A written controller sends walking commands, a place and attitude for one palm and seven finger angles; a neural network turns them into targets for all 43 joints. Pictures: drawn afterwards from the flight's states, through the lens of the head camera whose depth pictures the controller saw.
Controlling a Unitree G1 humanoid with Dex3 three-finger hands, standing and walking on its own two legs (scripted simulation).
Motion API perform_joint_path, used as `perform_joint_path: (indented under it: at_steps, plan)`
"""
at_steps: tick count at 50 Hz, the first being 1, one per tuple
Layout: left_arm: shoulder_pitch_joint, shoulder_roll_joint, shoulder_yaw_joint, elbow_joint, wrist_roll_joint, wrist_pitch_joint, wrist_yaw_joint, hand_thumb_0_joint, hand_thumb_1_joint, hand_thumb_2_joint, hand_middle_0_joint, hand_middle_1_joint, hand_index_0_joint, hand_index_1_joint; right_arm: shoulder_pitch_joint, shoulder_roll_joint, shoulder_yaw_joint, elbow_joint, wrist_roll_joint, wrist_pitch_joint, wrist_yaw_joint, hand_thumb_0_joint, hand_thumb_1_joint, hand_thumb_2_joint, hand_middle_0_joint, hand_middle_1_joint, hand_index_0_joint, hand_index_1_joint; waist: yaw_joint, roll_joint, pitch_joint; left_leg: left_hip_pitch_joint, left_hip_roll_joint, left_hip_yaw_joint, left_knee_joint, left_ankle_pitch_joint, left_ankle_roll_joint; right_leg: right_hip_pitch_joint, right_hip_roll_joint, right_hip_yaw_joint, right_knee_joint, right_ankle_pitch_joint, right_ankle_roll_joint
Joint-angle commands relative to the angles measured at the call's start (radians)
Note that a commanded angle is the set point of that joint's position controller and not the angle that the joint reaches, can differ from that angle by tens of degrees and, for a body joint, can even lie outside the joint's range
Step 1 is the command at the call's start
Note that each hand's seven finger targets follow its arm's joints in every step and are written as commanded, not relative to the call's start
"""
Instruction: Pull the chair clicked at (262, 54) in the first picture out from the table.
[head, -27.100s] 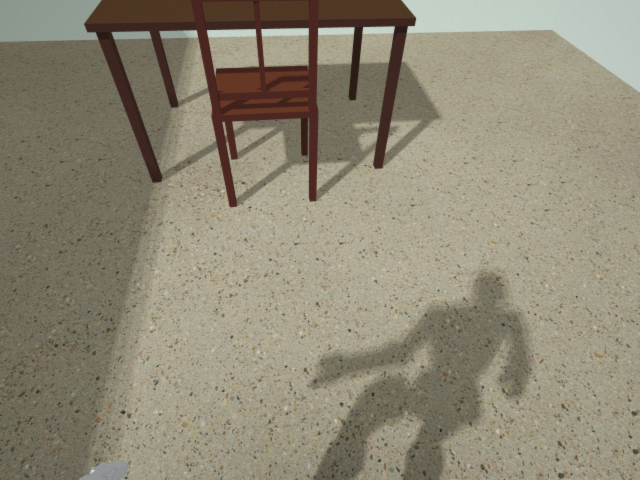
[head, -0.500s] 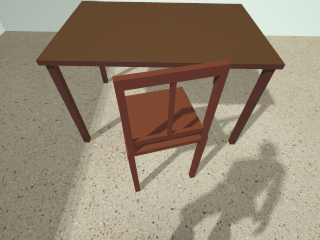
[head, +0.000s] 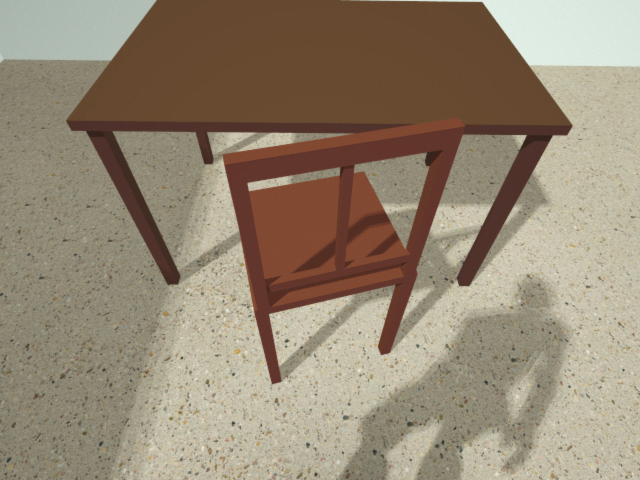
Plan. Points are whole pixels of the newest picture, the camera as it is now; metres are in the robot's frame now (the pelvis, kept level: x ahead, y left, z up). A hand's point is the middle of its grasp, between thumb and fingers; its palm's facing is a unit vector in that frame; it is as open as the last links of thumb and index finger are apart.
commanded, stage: look to check the result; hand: left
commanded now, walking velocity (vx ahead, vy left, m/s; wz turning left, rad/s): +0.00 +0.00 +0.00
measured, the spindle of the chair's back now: (342, 221) +0.57 -0.02 -0.07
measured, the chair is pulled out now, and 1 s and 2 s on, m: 0.11 0.11 0.11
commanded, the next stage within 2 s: take the last steps up to it in 0.34 s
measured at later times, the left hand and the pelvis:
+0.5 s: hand out of the picture -0.01 +0.16 -0.18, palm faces +0.02 -0.98 -0.19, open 7.3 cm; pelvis +0.00 +0.00 +0.00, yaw +0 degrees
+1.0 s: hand out of the picture +0.01 +0.15 -0.19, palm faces +0.05 -0.99 -0.15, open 7.4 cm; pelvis +0.07 +0.00 -0.02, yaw -2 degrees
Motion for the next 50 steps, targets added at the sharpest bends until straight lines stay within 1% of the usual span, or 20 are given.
perform_joint_path:
  at_steps: [1,8,15,24,27,30,31,33,35,37,38,40,41,43,45,46,47,48,49,50]
  plan:
    - [0.083,0.073,0.01,-0.023,-0.004,-0.012,0.0,0.0,0.9,0.9,-0.2,-0.3,-0.2,-0.3,0.097,-0.091,-0.012,-0.003,0.0,-0.001,-0.003,0.0,-0.9,-0.9,0.2,0.3,0.2,0.3,0.005,-0.015,0.04,0.031,0.137,-0.111,-0.054,0.362,0.004,-0.071,-0.071,0.029,-0.037,0.287,-0.059]
    - [0.086,0.072,0.013,-0.022,-0.005,-0.012,0.001,0.0,0.9,0.9,-0.2,-0.3,-0.2,-0.3,0.097,-0.09,-0.013,-0.002,-0.001,-0.003,-0.006,0.0,-0.9,-0.9,0.2,0.3,0.2,0.3,0.004,0.001,0.021,0.053,0.138,-0.107,-0.044,0.423,0.003,-0.064,-0.071,0.025,-0.023,0.319,-0.06]
    - [0.081,0.072,0.014,-0.023,-0.004,-0.011,0.001,0.0,0.9,0.9,-0.2,-0.3,-0.2,-0.3,0.099,-0.09,-0.013,-0.003,0.001,0.0,-0.004,0.0,-0.9,-0.9,0.2,0.3,0.2,0.3,0.005,-0.013,0.049,0.027,0.135,-0.111,-0.056,0.352,0.004,-0.07,-0.07,0.026,-0.037,0.273,-0.058]
    - [0.087,0.067,0.014,-0.021,-0.005,-0.011,0.001,0.0,0.9,0.9,-0.2,-0.3,-0.2,-0.3,0.104,-0.092,-0.012,-0.001,0.0,-0.003,-0.008,0.0,-0.9,-0.9,0.2,0.3,0.2,0.3,0.003,-0.003,0.025,0.055,0.137,-0.111,-0.045,0.425,0.002,-0.063,-0.069,0.021,-0.02,0.308,-0.059]
    - [0.076,0.067,0.021,-0.027,0.003,-0.006,-0.008,0.0,0.9,0.9,-0.2,-0.3,-0.2,-0.3,0.121,-0.109,-0.019,0.005,-0.005,0.004,0.0,0.0,-0.9,-0.9,0.2,0.3,0.2,0.3,-0.002,0.005,0.068,0.023,0.149,-0.134,-0.077,0.137,0.025,-0.113,-0.042,0.007,0.013,0.072,-0.069]
    - [0.061,0.067,0.026,-0.047,0.012,-0.006,-0.02,0.0,0.9,0.9,-0.2,-0.3,-0.2,-0.3,0.136,-0.141,-0.034,-0.002,-0.01,0.009,0.007,0.0,-0.9,-0.9,0.2,0.3,0.2,0.3,-0.004,0.083,0.128,-0.005,0.215,-0.241,-0.157,-0.124,0.075,-0.218,-0.003,-0.032,0.113,-0.091,-0.071]
    - [0.055,0.06,0.027,-0.055,0.016,-0.008,-0.023,0.0,0.9,0.9,-0.2,-0.3,-0.2,-0.3,0.137,-0.147,-0.038,-0.007,-0.012,0.009,0.009,0.0,-0.9,-0.9,0.2,0.3,0.2,0.3,-0.005,0.098,0.146,-0.007,0.236,-0.27,-0.169,-0.146,0.09,-0.249,0.004,-0.041,0.142,-0.1,-0.071]
    - [0.067,0.053,0.028,-0.06,0.017,-0.018,-0.027,0.0,0.9,0.9,-0.2,-0.3,-0.2,-0.3,0.135,-0.143,-0.038,-0.013,-0.012,0.003,0.011,0.0,-0.9,-0.9,0.2,0.3,0.2,0.3,0.007,0.097,0.138,-0.012,0.233,-0.259,-0.128,-0.05,0.096,-0.222,-0.002,-0.046,0.113,-0.064,-0.076]
    - [0.125,0.066,0.037,-0.039,0.014,-0.027,-0.024,0.0,0.9,0.9,-0.2,-0.3,-0.2,-0.3,0.105,-0.113,-0.034,-0.028,-0.006,-0.004,0.011,0.0,-0.9,-0.9,0.2,0.3,0.2,0.3,0.037,-0.031,0.124,-0.121,0.153,-0.159,-0.005,0.051,0.056,-0.073,-0.037,0.029,0.031,0.077,-0.104]
    - [0.251,0.131,0.057,-0.001,0.009,-0.036,-0.011,0.0,0.9,0.9,-0.2,-0.3,-0.2,-0.3,0.07,-0.076,-0.029,-0.057,-0.004,-0.008,0.012,0.0,-0.9,-0.9,0.2,0.3,0.2,0.3,0.069,-0.267,0.101,-0.338,0.029,0.002,0.26,-0.056,-0.013,0.148,-0.201,0.263,-0.059,0.35,-0.18]
    - [0.285,0.143,0.063,0.009,0.008,-0.038,-0.003,0.0,0.9,0.9,-0.2,-0.3,-0.2,-0.3,0.035,-0.089,-0.032,-0.071,-0.005,-0.003,0.013,0.0,-0.9,-0.9,0.2,0.3,0.2,0.3,0.084,-0.296,0.09,-0.431,0.033,-0.001,0.38,-0.22,-0.027,0.216,-0.264,0.324,-0.083,0.48,-0.227]
    - [0.284,0.141,0.071,-0.006,0.018,-0.039,0.007,0.0,0.9,0.9,-0.2,-0.3,-0.2,-0.3,-0.031,-0.103,-0.043,-0.103,-0.002,-0.007,0.016,0.0,-0.9,-0.9,0.2,0.3,0.2,0.3,0.097,-0.191,0.093,-0.527,0.061,-0.043,0.56,-0.301,-0.03,0.241,-0.316,0.353,-0.083,0.597,-0.293]
    - [0.263,0.136,0.077,-0.02,0.022,-0.041,0.01,0.0,0.9,0.9,-0.2,-0.3,-0.2,-0.3,-0.048,-0.096,-0.044,-0.117,-0.004,-0.012,0.02,0.0,-0.9,-0.9,0.2,0.3,0.2,0.3,0.086,-0.127,0.077,-0.539,0.077,-0.065,0.567,-0.306,-0.029,0.239,-0.325,0.348,-0.077,0.594,-0.304]
    - [0.205,0.136,0.079,-0.042,0.023,-0.049,0.008,0.0,0.9,0.9,-0.2,-0.3,-0.2,-0.3,-0.061,-0.079,-0.046,-0.132,-0.004,-0.012,0.03,0.0,-0.9,-0.9,0.2,0.3,0.2,0.3,0.051,-0.092,0.066,-0.469,0.102,-0.081,0.465,-0.255,-0.029,0.164,-0.302,0.288,-0.078,0.545,-0.278]
    - [0.12,0.134,0.076,-0.067,0.018,-0.048,-0.005,0.0,0.9,0.9,-0.2,-0.3,-0.2,-0.3,0.004,-0.052,-0.042,-0.118,-0.002,-0.013,0.039,0.0,-0.9,-0.9,0.2,0.3,0.2,0.3,-0.006,-0.118,0.058,-0.246,0.076,-0.027,0.282,-0.063,-0.034,-0.011,-0.226,0.173,-0.081,0.403,-0.215]
    - [0.079,0.129,0.079,-0.077,0.013,-0.048,-0.014,0.0,0.9,0.9,-0.2,-0.3,-0.2,-0.3,0.077,-0.047,-0.04,-0.095,-0.005,-0.018,0.039,0.0,-0.9,-0.9,0.2,0.3,0.2,0.3,-0.044,-0.112,0.051,-0.1,0.027,0.027,0.173,0.073,-0.033,-0.091,-0.159,0.097,-0.048,0.36,-0.17]
    - [0.063,0.122,0.082,-0.082,0.008,-0.049,-0.023,0.0,0.9,0.9,-0.2,-0.3,-0.2,-0.3,0.168,-0.066,-0.041,-0.063,-0.007,-0.028,0.036,0.0,-0.9,-0.9,0.2,0.3,0.2,0.3,-0.078,-0.078,0.034,0.036,0.014,0.026,0.09,0.142,-0.023,-0.142,-0.103,0.048,0.06,0.353,-0.136]
    - [0.082,0.098,0.081,-0.093,0.004,-0.049,-0.03,0.0,0.9,0.9,-0.2,-0.3,-0.2,-0.3,0.244,-0.134,-0.056,-0.042,-0.015,-0.036,0.03,0.0,-0.9,-0.9,0.2,0.3,0.2,0.3,-0.095,0.071,-0.012,0.144,0.13,-0.156,0.031,0.123,0.023,-0.24,-0.038,0.013,0.271,0.213,-0.1]
    - [0.098,0.064,0.071,-0.115,-0.001,-0.049,-0.035,0.0,0.9,0.9,-0.2,-0.3,-0.2,-0.3,0.284,-0.229,-0.078,-0.05,-0.026,-0.041,0.025,0.0,-0.9,-0.9,0.2,0.3,0.2,0.3,-0.092,0.318,-0.055,0.171,0.384,-0.501,-0.109,0.143,0.137,-0.381,0.044,-0.095,0.543,-0.218,-0.054]
    - [0.073,0.088,0.068,-0.139,0.007,-0.045,-0.03,0.0,0.9,0.9,-0.2,-0.3,-0.2,-0.3,0.259,-0.24,-0.079,-0.079,-0.018,-0.028,0.02,0.0,-0.9,-0.9,0.2,0.3,0.2,0.3,-0.078,0.249,-0.018,0.083,0.442,-0.588,-0.164,0.09,0.214,-0.402,0.011,-0.04,0.677,-0.323,-0.065]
